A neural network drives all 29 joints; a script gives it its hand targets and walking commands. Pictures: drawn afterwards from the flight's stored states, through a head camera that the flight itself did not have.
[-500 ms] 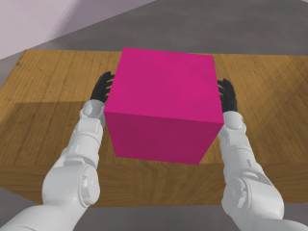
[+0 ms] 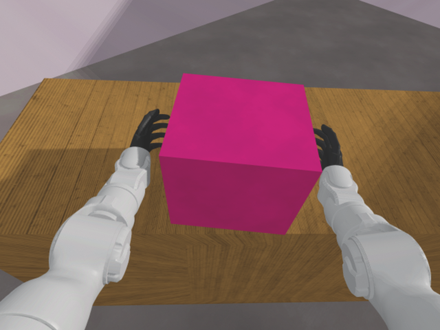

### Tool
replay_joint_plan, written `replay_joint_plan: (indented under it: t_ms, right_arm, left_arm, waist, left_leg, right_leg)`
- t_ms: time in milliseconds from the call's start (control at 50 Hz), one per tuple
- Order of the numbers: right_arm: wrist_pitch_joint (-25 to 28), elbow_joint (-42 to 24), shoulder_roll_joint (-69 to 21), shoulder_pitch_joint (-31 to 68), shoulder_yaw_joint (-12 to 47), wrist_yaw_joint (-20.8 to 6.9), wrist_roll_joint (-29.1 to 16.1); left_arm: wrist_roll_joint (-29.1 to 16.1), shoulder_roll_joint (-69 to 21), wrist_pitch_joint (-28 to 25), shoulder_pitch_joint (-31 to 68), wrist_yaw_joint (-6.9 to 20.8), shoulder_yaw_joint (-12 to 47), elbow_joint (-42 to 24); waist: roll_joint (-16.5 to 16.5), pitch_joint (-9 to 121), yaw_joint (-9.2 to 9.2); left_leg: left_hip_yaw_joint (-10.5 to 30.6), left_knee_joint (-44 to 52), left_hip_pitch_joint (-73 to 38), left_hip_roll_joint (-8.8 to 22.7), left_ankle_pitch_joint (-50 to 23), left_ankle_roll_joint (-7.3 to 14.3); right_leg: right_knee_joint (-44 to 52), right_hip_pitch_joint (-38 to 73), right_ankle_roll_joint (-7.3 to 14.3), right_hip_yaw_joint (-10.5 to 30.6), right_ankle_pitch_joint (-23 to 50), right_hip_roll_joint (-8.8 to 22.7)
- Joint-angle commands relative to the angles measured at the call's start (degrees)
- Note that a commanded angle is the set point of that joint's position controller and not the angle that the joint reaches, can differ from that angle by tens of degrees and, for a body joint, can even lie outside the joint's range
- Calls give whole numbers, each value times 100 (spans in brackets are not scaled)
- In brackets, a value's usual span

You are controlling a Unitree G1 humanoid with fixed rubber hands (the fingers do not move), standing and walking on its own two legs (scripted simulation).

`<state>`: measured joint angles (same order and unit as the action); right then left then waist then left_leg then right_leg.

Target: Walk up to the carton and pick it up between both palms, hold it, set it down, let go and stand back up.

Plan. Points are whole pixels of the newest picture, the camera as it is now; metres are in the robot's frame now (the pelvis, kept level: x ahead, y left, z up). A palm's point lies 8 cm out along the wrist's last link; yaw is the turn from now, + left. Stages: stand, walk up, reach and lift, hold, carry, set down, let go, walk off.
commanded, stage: set down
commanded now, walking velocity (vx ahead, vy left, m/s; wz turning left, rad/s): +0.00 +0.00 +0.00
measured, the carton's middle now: (235, 156) +0.45 -0.01 +0.04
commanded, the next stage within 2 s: none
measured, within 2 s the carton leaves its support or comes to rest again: neither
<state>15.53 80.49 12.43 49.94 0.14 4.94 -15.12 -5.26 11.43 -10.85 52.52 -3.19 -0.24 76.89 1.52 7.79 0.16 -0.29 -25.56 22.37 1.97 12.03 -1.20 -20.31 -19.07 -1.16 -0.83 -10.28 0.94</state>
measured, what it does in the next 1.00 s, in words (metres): stands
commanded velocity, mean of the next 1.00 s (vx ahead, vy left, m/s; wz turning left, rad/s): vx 0.00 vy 0.00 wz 0.00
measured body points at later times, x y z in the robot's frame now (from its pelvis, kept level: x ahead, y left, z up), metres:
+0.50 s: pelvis -0.03 +0.00 +0.00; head -0.04 +0.02 +0.45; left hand +0.36 +0.21 +0.06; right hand +0.34 -0.22 +0.06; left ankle +0.00 +0.12 -0.74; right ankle -0.01 -0.14 -0.74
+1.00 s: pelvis -0.02 -0.01 +0.00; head -0.02 +0.01 +0.45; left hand +0.29 +0.22 +0.05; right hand +0.28 -0.22 +0.06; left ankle +0.00 +0.12 -0.74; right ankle -0.01 -0.14 -0.74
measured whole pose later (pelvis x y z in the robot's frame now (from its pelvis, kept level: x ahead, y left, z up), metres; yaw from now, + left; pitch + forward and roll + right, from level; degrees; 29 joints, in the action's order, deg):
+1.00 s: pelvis -0.02 -0.01 +0.00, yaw +0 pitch +4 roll -1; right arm 0.5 17.2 15.8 3.3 2.7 4.1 -19.5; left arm -9.4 13.9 7.9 7.9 1.3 -4.1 19.0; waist 0.9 5.1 0.2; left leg -0.3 -22.1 15.9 2.0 9.8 -1.2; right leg -19.0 -13.6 -1.2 -0.9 -8.9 0.8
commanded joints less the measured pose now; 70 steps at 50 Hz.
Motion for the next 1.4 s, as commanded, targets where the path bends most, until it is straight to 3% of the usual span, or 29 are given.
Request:
replay_joint_plan:
  t_ms: [0,20,60,80,140,240,260,280,320,340,360,480,520,600,640,660,720,740,780,880,960,1060,1080,1100,1120,1140,1220,1300,1380]
  right_arm:
    - [302,-1075,1378,1664,450,-115,-809]
    - [257,-1095,1476,1833,356,-122,-775]
    - [271,-1402,1365,1249,639,-156,-882]
    - [154,-1478,1393,1789,631,-176,-938]
    - [94,-1738,1389,1183,637,-232,-994]
    - [-198,-1967,1470,1416,493,-347,-974]
    - [-163,-1987,1372,713,535,-357,-990]
    - [-196,-1977,1361,706,589,-347,-977]
    - [-184,-2091,1387,90,584,-347,-1013]
    - [-253,-2111,1434,466,424,-334,-905]
    - [-216,-2222,1419,58,401,-320,-901]
    - [-367,-3023,1362,-70,76,-324,-693]
    - [-361,-3640,1292,-600,86,-300,-725]
    - [-551,-4262,1291,-807,-117,-272,-471]
    - [-588,-4767,1308,-1449,-218,-234,-459]
    - [-713,-4777,1299,-1129,-213,-223,-371]
    - [-927,-5177,1171,-1943,-291,-163,-329]
    - [-1004,-5261,1144,-1725,-311,-146,-260]
    - [-1058,-5833,1062,-2475,-316,-120,-287]
    - [-1315,-6845,820,-3492,-210,24,-171]
    - [-1451,-7983,800,-4375,-212,101,-210]
    - [-1772,-8819,642,-4949,-357,92,-38]
    - [-1795,-9025,628,-4958,-487,103,-5]
    - [-1871,-9150,588,-4934,-417,110,21]
    - [-1886,-9391,589,-5231,-520,84,47]
    - [-1925,-9386,618,-5669,-487,86,52]
    - [-2126,-9487,497,-5693,-522,81,109]
    - [-2180,-9785,407,-6435,-408,86,13]
    - [-2077,-10075,414,-7234,-344,54,15]
  left_arm:
    - [-457,918,-324,1720,14,190,-835]
    - [-517,925,-319,1808,0,190,-829]
    - [-524,888,-338,1250,58,201,-1163]
    - [-615,1016,-387,1773,41,171,-976]
    - [-701,969,-430,1253,41,295,-1480]
    - [-889,1176,-494,1489,-14,330,-1535]
    - [-856,975,-456,828,25,415,-1893]
    - [-762,1087,-439,893,33,269,-1846]
    - [-665,1014,-323,343,114,224,-2191]
    - [-682,1137,-318,740,113,195,-2081]
    - [-629,1031,-252,266,133,167,-2311]
    - [-682,1111,-72,131,209,80,-2933]
    - [-660,1063,49,-441,242,8,-3493]
    - [-586,1132,366,-749,245,-210,-3929]
    - [-512,1122,571,-1327,255,-355,-4623]
    - [-494,1195,688,-983,257,-410,-4513]
    - [-414,1030,1046,-1738,320,-451,-5198]
    - [-425,1108,1102,-1512,339,-524,-5149]
    - [-374,979,1301,-2234,370,-546,-5936]
    - [-320,1029,1718,-3242,545,-754,-6936]
    - [-360,1023,1993,-4117,558,-871,-7924]
    - [-522,1077,2166,-4553,522,-860,-8402]
    - [-604,1144,2159,-4487,532,-786,-8434]
    - [-662,1226,2161,-4409,507,-845,-8467]
    - [-728,1193,2142,-4731,496,-739,-8671]
    - [-720,1185,2147,-5103,474,-769,-8891]
    - [-733,1227,2210,-4978,482,-827,-8634]
    - [-738,1184,2204,-5781,504,-796,-8881]
    - [-691,1159,2105,-6669,504,-813,-9357]
  waist:
    - [-726,2660,-175]
    - [-719,2473,-143]
    - [-555,2501,-180]
    - [-530,2547,-221]
    - [-518,2160,-93]
    - [-509,2141,-162]
    - [-468,2000,-33]
    - [-537,2027,-91]
    - [-487,1843,-15]
    - [-508,1829,26]
    - [-523,1755,82]
    - [-429,1506,95]
    - [-337,1702,99]
    - [-328,1459,18]
    - [-290,1703,39]
    - [-351,1529,-20]
    - [-343,1346,110]
    - [-385,1315,39]
    - [-323,1363,112]
    - [-273,1005,118]
    - [-258,878,-8]
    - [-303,414,-86]
    - [-260,350,0]
    - [-240,304,-93]
    - [-212,363,-35]
    - [-290,324,-49]
    - [-239,38,-156]
    - [-185,-240,-284]
    - [-229,-137,-380]
  left_leg:
    - [-226,-580,-1687,-94,-3103,-723]
    - [-209,-524,-1495,-102,-2791,-714]
    - [-208,-477,-1581,-131,-2802,-625]
    - [-270,-465,-1323,-180,-2420,-591]
    - [-199,-290,-1440,-156,-1958,-537]
    - [-214,-116,-1140,-181,-1070,-415]
    - [-175,-116,-1424,-167,-1331,-410]
    - [-182,-87,-1412,-184,-1277,-404]
    - [-142,-25,-1664,-212,-1448,-387]
    - [-176,-20,-1496,-260,-1291,-385]
    - [-134,16,-1689,-248,-1397,-388]
    - [-147,230,-1727,-278,-991,-340]
    - [-147,223,-1973,-310,-1257,-310]
    - [-155,327,-1911,-319,-1166,-304]
    - [-93,327,-2154,-318,-1497,-310]
    - [-178,375,-1990,-361,-1267,-289]
    - [-144,447,-2123,-342,-1419,-267]
    - [-174,501,-2049,-351,-1233,-247]
    - [-177,480,-2359,-357,-1627,-242]
    - [-260,527,-2458,-434,-2134,-200]
    - [-209,588,-2588,-416,-2410,-186]
    - [-215,846,-2387,-369,-1547,-125]
    - [-214,847,-2292,-366,-1354,-102]
    - [-237,882,-2186,-389,-1177,-67]
    - [-182,912,-2252,-335,-1111,-69]
    - [-197,902,-2392,-322,-1245,-97]
    - [-229,946,-2188,-296,-855,-79]
    - [-284,1028,-2285,-314,-796,-88]
    - [-285,884,-2633,-289,-1578,-170]
  right_leg:
    - [-175,-89,113,-308,1853,-600]
    - [-189,-120,140,-311,1649,-579]
    - [-213,240,112,-275,2013,-569]
    - [-208,135,113,-255,1598,-538]
    - [-180,220,167,-261,1421,-508]
    - [-143,82,231,-172,571,-411]
    - [-153,288,233,-217,917,-427]
    - [-105,315,232,-181,833,-430]
    - [-17,581,231,-186,1047,-458]
    - [35,493,227,-175,798,-437]
    - [28,635,241,-202,972,-458]
    - [195,768,245,-203,467,-406]
    - [219,1072,240,-201,814,-435]
    - [294,1063,257,-204,611,-423]
    - [302,1313,286,-192,1006,-485]
    - [337,1129,271,-166,646,-430]
    - [399,1302,269,-151,958,-450]
    - [418,1212,270,-110,665,-392]
    - [430,1409,261,-116,1068,-445]
    - [553,1650,196,-30,1456,-405]
    - [550,1753,218,-2,1542,-438]
    - [636,1514,283,137,672,-363]
    - [622,1465,267,155,532,-356]
    - [624,1397,280,205,348,-324]
    - [613,1380,293,183,354,-336]
    - [621,1395,299,199,465,-331]
    - [655,1150,310,301,12,-277]
    - [762,1165,307,285,-39,-280]
    - [799,1240,310,269,537,-315]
